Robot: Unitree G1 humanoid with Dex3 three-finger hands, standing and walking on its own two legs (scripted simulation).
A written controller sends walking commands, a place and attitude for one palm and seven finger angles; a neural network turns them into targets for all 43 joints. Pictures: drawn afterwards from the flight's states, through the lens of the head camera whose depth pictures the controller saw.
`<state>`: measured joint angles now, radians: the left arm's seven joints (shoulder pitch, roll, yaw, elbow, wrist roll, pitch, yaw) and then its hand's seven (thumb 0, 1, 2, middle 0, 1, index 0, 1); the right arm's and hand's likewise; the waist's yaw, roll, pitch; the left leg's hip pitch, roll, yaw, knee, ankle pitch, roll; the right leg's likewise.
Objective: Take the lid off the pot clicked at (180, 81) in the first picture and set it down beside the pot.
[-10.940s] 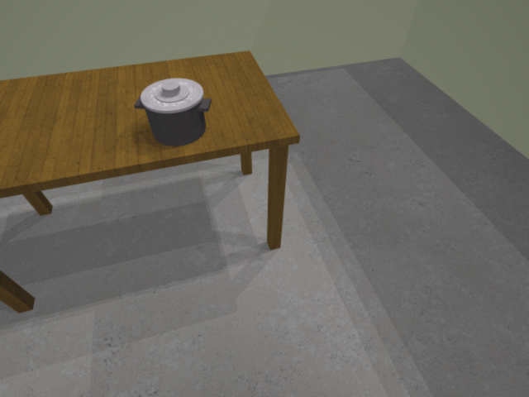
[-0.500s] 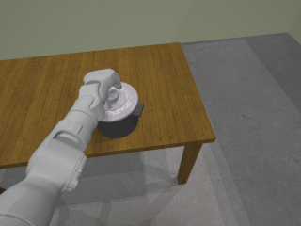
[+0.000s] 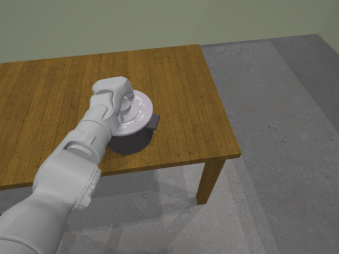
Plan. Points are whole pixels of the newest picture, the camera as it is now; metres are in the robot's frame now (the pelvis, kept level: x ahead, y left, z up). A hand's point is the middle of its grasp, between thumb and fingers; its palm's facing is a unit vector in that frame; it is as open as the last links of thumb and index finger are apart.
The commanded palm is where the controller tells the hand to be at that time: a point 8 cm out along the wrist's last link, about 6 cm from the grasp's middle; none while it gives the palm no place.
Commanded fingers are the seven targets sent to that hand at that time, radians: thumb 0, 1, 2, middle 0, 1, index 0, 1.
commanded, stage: lower the open fingers around the knob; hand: left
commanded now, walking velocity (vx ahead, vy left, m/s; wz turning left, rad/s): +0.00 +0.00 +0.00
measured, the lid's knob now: (122, 105) +0.51 +0.11 +0.03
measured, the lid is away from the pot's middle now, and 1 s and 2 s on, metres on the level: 0.00 0.00 0.00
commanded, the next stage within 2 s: close the fingers and squeeze the knob in 1.24 s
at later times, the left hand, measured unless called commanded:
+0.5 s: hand (117, 107) +0.47 +0.11 +0.06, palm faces -0.37 -0.09 -0.93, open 10.1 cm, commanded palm +0.49 +0.11 +0.11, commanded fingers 0.00 -0.26 1.34 -0.82 -0.08 -0.82 -0.08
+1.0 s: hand (118, 108) +0.47 +0.11 +0.06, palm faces -0.37 -0.09 -0.93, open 10.1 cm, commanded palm +0.48 +0.11 +0.11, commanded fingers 0.00 -0.26 1.34 -0.82 -0.08 -0.82 -0.08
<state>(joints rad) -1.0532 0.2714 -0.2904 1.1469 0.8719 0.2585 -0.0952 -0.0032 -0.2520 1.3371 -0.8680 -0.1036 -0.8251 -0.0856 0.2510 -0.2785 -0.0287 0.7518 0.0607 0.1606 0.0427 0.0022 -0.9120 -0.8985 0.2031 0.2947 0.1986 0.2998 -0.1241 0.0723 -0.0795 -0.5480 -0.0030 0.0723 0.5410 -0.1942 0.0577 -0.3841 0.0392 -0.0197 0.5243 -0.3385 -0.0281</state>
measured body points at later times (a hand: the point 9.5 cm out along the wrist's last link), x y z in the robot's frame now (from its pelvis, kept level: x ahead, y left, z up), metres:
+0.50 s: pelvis -0.01 +0.00 +0.00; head +0.05 -0.01 +0.44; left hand +0.49 +0.11 +0.11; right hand +0.01 -0.27 -0.14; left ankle +0.04 +0.09 -0.73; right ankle -0.06 -0.10 -0.73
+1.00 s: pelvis -0.01 +0.00 +0.00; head +0.05 -0.01 +0.44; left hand +0.49 +0.11 +0.11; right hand +0.02 -0.26 -0.14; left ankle +0.04 +0.09 -0.73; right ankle -0.06 -0.10 -0.73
